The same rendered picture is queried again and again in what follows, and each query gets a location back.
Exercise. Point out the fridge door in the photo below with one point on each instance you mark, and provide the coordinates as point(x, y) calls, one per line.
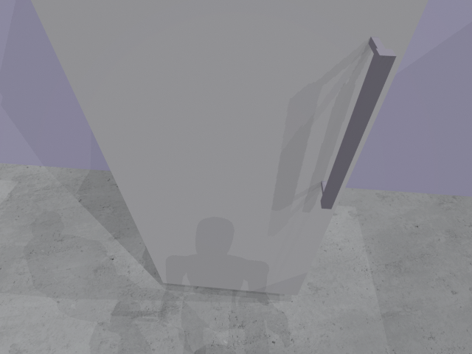
point(219, 119)

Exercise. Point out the handle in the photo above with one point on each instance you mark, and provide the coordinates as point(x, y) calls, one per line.
point(374, 81)

